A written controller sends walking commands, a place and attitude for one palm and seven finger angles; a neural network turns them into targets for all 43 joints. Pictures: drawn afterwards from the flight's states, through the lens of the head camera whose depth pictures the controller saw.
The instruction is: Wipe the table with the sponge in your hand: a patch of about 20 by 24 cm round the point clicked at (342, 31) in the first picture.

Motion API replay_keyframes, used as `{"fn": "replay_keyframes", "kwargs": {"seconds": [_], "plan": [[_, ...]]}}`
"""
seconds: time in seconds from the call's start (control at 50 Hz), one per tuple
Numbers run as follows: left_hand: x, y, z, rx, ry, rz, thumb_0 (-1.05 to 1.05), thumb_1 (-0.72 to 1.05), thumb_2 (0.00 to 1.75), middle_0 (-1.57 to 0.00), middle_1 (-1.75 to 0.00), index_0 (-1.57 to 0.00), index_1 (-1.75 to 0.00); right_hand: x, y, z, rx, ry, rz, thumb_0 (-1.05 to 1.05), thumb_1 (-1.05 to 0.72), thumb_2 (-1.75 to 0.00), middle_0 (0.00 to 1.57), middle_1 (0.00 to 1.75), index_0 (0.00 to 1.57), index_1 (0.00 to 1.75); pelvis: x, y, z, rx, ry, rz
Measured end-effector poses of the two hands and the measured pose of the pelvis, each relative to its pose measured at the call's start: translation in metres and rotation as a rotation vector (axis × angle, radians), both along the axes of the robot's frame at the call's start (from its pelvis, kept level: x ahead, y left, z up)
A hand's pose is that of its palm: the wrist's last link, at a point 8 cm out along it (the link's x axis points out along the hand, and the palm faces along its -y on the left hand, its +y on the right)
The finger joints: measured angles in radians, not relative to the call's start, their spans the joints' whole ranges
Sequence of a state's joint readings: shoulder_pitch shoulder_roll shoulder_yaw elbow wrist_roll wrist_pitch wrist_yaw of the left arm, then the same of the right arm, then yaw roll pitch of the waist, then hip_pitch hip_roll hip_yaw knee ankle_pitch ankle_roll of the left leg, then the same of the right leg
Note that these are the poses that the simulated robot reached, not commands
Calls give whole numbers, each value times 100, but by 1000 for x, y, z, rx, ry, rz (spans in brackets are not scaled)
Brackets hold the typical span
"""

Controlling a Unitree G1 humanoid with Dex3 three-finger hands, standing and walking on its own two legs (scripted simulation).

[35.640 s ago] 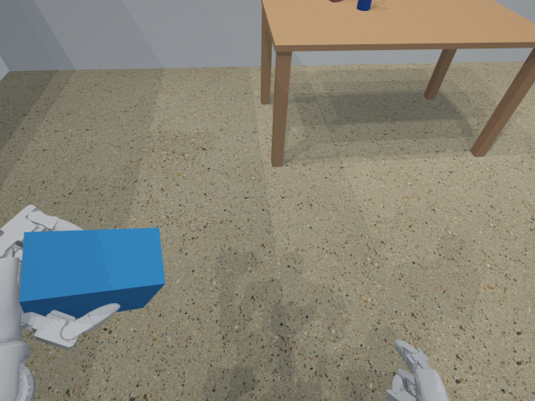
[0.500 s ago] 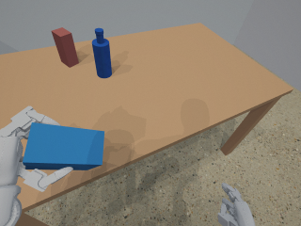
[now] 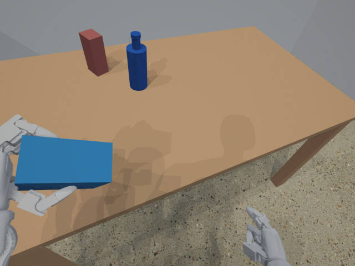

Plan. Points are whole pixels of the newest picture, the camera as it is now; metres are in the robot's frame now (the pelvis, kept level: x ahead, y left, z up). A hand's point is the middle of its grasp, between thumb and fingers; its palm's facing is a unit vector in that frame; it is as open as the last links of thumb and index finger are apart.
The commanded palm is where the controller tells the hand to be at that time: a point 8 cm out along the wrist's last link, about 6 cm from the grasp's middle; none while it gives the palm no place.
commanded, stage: look again from close up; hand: left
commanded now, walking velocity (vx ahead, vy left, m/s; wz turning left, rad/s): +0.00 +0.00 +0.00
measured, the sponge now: (78, 167) +0.25 +0.21 +0.13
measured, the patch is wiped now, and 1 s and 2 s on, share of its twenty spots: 0.00 0.00 0.00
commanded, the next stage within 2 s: come to a stop and stand still in 0.34 s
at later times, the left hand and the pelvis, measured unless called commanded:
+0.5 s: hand (61, 168) +0.23 +0.22 +0.16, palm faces +0.35 -0.85 -0.39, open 10.6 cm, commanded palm +0.17 +0.26 +0.17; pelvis +0.01 -0.02 +0.00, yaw +0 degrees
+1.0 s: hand (62, 172) +0.23 +0.22 +0.14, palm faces +0.26 -0.88 -0.40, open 10.6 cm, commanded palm +0.17 +0.27 +0.17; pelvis +0.01 +0.00 +0.00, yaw -1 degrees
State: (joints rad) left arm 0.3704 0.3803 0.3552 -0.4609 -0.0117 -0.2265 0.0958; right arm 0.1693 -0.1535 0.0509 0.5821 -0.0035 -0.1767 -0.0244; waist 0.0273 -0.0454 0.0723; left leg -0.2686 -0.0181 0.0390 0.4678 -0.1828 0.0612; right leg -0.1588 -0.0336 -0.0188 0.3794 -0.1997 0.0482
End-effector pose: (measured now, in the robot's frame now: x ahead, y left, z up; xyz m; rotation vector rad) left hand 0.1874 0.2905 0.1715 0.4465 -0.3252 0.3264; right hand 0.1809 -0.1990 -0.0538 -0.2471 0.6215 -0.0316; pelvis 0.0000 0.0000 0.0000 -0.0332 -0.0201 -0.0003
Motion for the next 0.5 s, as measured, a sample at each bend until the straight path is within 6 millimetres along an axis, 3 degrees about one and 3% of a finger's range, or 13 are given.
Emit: {"fn": "replay_keyframes", "kwargs": {"seconds": [0.1, 0.28, 0.5], "plan": [[-2, -5, 4, 17, 11, -3, 0, -54, 104, -70, -128, -71, -128, 1, -11, 0, -6, 5, -17, 1, -91, -90, 20, 30, 20, 30, 3, -3, 1, 2, 9, -1], [-1, -15, -9, -13, 92, 18, 0, -54, 104, -70, -128, -70, -128, -7, -33, -8, -26, 55, -49, 1, -91, -90, 20, 30, 20, 30, 6, -12, 2, 5, 11, 3], [1, -29, -1, -3, 77, 0, 0, -54, 104, -70, -128, -70, -128, -6, -47, -7, -22, 43, -78, 1, -91, -90, 20, 30, 20, 30, 7, -22, 2, 5, 12, -3]]}}
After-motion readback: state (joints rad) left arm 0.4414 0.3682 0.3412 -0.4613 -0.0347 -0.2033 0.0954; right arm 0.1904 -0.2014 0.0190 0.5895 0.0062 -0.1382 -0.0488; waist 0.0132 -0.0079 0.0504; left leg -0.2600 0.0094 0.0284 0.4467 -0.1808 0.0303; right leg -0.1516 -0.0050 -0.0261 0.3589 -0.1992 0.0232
